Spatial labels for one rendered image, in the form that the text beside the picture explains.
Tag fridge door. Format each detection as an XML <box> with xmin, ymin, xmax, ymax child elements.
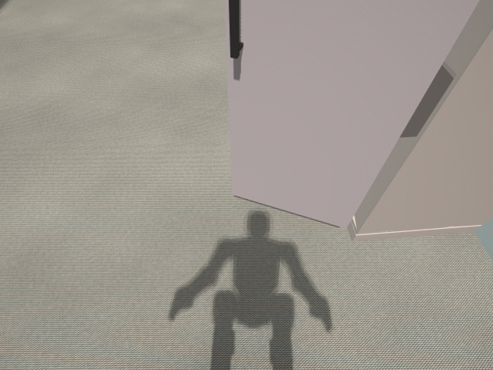
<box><xmin>224</xmin><ymin>0</ymin><xmax>480</xmax><ymax>229</ymax></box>

